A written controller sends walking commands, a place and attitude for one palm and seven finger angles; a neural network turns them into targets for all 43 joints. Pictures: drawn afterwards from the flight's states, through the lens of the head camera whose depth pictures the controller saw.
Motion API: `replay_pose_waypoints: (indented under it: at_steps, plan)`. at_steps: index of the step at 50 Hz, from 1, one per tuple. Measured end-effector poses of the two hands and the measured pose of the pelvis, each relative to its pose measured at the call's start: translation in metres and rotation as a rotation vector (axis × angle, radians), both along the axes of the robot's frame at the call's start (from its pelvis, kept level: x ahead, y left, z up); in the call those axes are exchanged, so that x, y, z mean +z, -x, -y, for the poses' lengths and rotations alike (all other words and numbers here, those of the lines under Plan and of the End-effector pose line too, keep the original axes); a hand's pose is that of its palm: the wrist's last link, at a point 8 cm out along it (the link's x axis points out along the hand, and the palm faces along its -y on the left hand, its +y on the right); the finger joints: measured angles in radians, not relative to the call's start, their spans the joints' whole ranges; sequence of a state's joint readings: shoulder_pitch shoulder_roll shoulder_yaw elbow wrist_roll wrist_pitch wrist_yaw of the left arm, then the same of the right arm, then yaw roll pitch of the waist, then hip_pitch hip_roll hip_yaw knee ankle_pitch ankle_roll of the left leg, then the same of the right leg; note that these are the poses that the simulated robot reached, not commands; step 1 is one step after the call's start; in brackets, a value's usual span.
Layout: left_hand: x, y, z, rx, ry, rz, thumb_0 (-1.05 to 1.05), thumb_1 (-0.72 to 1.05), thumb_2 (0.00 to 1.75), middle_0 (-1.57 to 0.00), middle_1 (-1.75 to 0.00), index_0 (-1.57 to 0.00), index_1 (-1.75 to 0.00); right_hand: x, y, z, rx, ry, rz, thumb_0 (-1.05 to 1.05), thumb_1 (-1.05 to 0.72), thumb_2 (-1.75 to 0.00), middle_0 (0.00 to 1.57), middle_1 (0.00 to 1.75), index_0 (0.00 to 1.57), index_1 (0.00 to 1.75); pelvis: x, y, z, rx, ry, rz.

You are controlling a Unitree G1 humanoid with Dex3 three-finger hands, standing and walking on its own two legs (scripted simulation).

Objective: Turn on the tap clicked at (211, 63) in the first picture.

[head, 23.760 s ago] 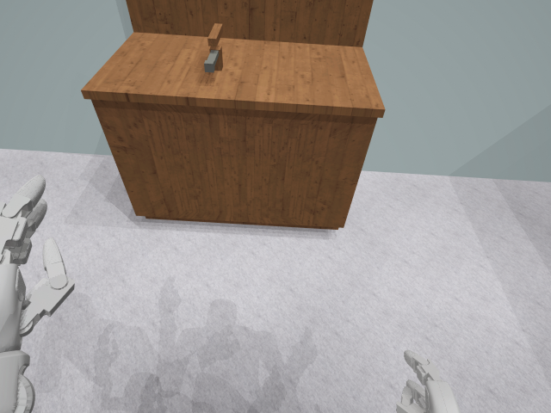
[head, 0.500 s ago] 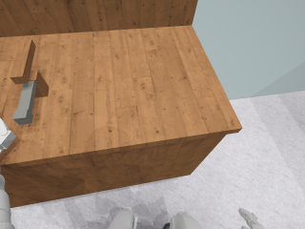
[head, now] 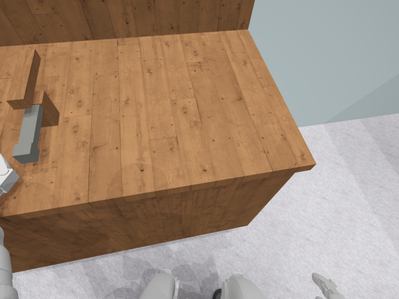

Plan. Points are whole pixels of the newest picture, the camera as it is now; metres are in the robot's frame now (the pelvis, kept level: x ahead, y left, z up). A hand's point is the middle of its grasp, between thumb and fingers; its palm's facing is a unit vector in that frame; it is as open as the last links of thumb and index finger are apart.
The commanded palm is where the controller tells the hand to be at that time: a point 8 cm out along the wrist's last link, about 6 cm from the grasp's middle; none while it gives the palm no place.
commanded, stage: reach beside the lever's end, fingers flat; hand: left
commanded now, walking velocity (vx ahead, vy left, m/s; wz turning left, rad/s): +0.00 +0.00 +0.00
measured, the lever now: (26, 153) +0.34 +0.34 +0.07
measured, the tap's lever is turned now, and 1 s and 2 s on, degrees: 0 0 14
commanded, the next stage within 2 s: push the lever round in 0.96 s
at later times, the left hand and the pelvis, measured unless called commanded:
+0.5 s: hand (8, 180) +0.30 +0.37 +0.05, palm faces +0.49 -0.87 -0.10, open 7.8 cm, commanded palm +0.27 +0.40 +0.06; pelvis +0.00 +0.02 +0.00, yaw +0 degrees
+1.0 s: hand (4, 180) +0.30 +0.37 +0.05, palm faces +0.51 -0.85 -0.10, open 7.8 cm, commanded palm +0.27 +0.40 +0.06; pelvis +0.00 +0.01 +0.00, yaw +0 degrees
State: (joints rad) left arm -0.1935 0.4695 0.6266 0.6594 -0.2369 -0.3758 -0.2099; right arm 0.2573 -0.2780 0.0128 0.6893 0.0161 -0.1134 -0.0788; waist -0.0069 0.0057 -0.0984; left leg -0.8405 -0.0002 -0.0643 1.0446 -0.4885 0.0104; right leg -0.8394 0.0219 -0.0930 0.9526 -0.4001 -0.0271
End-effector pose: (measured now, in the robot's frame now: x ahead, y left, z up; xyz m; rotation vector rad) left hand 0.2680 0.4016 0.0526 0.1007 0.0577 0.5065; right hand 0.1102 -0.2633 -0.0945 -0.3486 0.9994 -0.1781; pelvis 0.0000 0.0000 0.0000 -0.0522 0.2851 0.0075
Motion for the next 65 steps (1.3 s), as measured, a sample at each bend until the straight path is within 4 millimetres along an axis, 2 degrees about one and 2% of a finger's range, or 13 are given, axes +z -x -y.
replay_pose_waypoints:
  at_steps: [6, 12, 17, 21, 24, 28, 34, 40, 46, 49, 59, 65]
  plan:
    - [0.012, -0.012, 0.002, -0.020, -0.018, 0.024, 0.02, 0.90, 0.90, -0.15, -0.15, -0.15, -0.15, 0.011, -0.006, -0.008, -0.018, -0.004, 0.045, 0.01, -0.90, -0.90, 0.20, 0.30, 0.21, 0.30, 0.005, -0.004, -0.004, -0.007, 0.005, 0.009]
    - [0.027, -0.002, -0.010, -0.006, -0.024, -0.006, 0.01, 0.90, 0.90, -0.15, -0.15, -0.16, -0.15, 0.018, -0.009, -0.017, -0.027, -0.035, 0.081, 0.01, -0.90, -0.90, 0.20, 0.30, 0.21, 0.30, 0.012, -0.010, -0.010, -0.014, 0.004, 0.020]
    - [0.014, 0.016, -0.017, 0.021, 0.002, -0.030, 0.01, 0.90, 0.90, -0.15, -0.15, -0.15, -0.15, 0.014, -0.010, -0.020, 0.000, -0.036, 0.065, 0.01, -0.90, -0.90, 0.20, 0.30, 0.21, 0.30, 0.009, -0.007, -0.014, -0.006, 0.004, 0.017]
    - [0.001, 0.023, -0.009, 0.018, 0.004, -0.011, 0.01, 0.90, 0.90, -0.15, -0.15, -0.15, -0.15, 0.009, -0.012, -0.022, 0.027, -0.017, 0.046, 0.01, -0.90, -0.90, 0.20, 0.30, 0.21, 0.30, 0.005, -0.003, -0.016, 0.005, 0.008, 0.017]
    - [-0.001, 0.019, -0.002, 0.008, -0.005, 0.028, 0.01, 0.90, 0.90, -0.15, -0.15, -0.15, -0.15, 0.007, -0.013, -0.023, 0.039, -0.003, 0.040, 0.01, -0.90, -0.90, 0.20, 0.30, 0.21, 0.30, 0.002, 0.000, -0.016, 0.010, 0.009, 0.017]
    - [0.008, 0.006, 0.004, -0.015, -0.019, 0.063, 0.02, 0.90, 0.90, -0.15, -0.15, -0.15, -0.15, 0.009, -0.017, -0.026, 0.034, -0.002, 0.059, 0.01, -0.90, -0.90, 0.20, 0.30, 0.21, 0.30, 0.003, 0.002, -0.015, 0.013, 0.012, 0.023]
    - [0.020, -0.007, -0.005, -0.019, -0.004, 0.014, 0.01, 0.90, 0.90, -0.15, -0.15, -0.16, -0.15, 0.016, -0.017, -0.028, 0.003, -0.026, 0.095, 0.01, -0.90, -0.90, 0.20, 0.30, 0.21, 0.30, 0.008, -0.002, -0.012, -0.001, 0.007, 0.027]
    - [0.020, 0.009, -0.014, 0.011, -0.013, -0.035, 0.01, 0.90, 0.90, -0.15, -0.15, -0.16, -0.15, 0.016, -0.011, -0.022, 0.001, -0.040, 0.084, 0.01, -0.90, -0.90, 0.20, 0.30, 0.21, 0.30, 0.010, -0.004, -0.012, -0.009, 0.004, 0.023]
    - [0.004, 0.022, -0.011, 0.041, 0.001, 0.006, 0.01, 0.90, 0.90, -0.15, -0.15, -0.15, -0.15, 0.005, -0.004, -0.013, 0.023, -0.010, 0.025, 0.01, -0.90, -0.90, 0.20, 0.30, 0.21, 0.30, 0.002, 0.000, -0.009, 0.003, 0.004, 0.010]
    - [-0.001, 0.018, -0.007, 0.036, -0.003, 0.028, 0.01, 0.90, 0.90, -0.15, -0.15, -0.15, -0.15, 0.001, -0.003, -0.009, 0.024, 0.009, 0.008, 0.01, -0.90, -0.90, 0.20, 0.30, 0.21, 0.30, -0.001, 0.003, -0.007, 0.009, 0.007, 0.008]
    - [0.018, -0.015, 0.006, -0.042, 0.007, 0.013, 0.01, 0.90, 0.90, -0.15, -0.15, -0.15, -0.15, 0.009, -0.008, -0.012, -0.008, -0.014, 0.065, 0.01, -0.90, -0.90, 0.20, 0.30, 0.21, 0.30, 0.005, 0.000, -0.003, 0.002, 0.004, 0.013]
    - [0.014, -0.013, 0.009, -0.007, 0.006, -0.037, 0.01, 0.90, 0.90, -0.15, -0.15, -0.16, -0.15, 0.012, -0.007, -0.011, -0.015, -0.037, 0.071, 0.01, -0.90, -0.90, 0.20, 0.30, 0.21, 0.30, 0.008, -0.005, -0.004, -0.012, -0.002, 0.012]
